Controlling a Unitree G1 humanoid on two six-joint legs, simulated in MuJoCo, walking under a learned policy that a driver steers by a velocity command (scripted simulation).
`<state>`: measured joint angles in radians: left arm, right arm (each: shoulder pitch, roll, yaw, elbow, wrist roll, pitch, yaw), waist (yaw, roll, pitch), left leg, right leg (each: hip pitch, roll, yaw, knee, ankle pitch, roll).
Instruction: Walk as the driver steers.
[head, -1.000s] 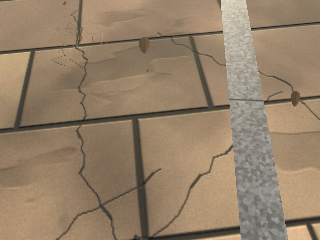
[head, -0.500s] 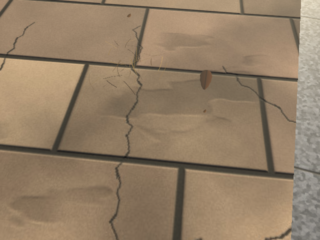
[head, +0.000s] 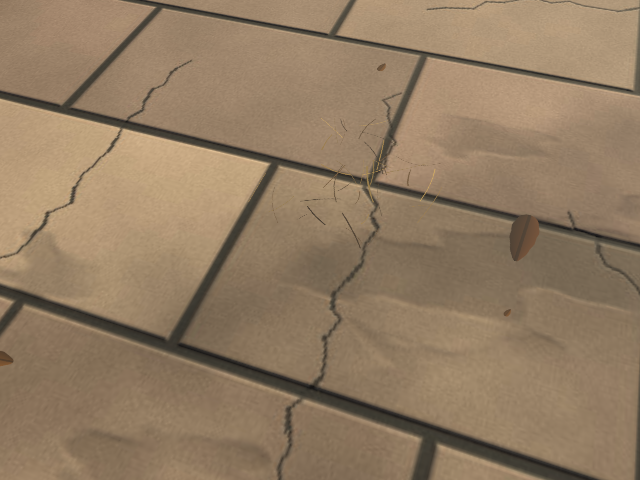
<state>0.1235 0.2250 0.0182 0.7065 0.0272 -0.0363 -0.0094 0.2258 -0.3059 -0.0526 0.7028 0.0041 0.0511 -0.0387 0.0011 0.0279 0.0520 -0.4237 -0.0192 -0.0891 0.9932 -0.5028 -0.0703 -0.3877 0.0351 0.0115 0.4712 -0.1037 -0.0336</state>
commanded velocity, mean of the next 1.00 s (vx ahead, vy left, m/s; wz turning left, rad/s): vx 0.03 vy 0.00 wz -0.29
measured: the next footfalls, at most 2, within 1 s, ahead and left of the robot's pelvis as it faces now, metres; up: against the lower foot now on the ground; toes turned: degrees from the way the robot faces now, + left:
left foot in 0.12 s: +0.07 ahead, +0.14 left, +0.00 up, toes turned -2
left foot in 0.90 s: +0.14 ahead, +0.13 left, +0.00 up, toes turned -25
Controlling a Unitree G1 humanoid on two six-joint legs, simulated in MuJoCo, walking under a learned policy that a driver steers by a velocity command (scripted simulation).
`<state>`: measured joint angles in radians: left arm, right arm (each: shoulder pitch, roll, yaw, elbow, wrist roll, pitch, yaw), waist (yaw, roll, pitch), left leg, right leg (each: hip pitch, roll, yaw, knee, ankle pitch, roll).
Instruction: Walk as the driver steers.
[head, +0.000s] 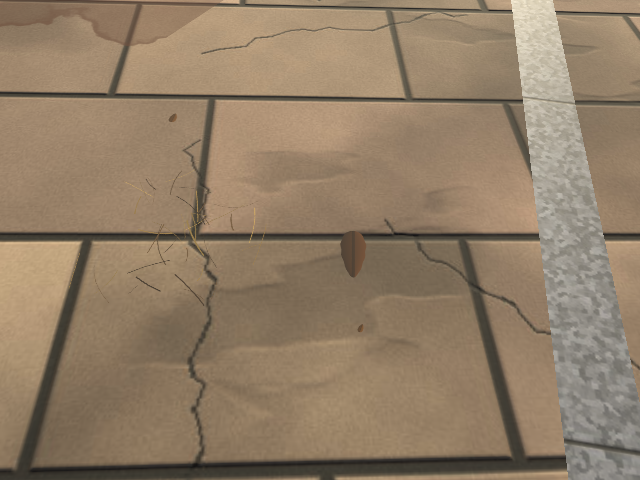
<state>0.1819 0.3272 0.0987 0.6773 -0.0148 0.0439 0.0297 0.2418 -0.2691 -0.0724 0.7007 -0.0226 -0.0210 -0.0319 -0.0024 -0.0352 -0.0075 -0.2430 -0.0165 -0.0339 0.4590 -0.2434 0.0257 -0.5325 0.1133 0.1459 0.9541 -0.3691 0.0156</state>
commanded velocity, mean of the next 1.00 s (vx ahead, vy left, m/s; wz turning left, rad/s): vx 0.43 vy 0.00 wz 0.14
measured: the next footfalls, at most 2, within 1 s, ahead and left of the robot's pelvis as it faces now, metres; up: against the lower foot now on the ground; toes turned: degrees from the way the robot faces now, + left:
right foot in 0.36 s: +0.13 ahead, -0.18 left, +0.00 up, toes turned -7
left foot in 0.86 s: +0.48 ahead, +0.03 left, +0.00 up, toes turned +9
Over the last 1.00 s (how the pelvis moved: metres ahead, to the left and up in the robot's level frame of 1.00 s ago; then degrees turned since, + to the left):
0.06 0.05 0.01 -22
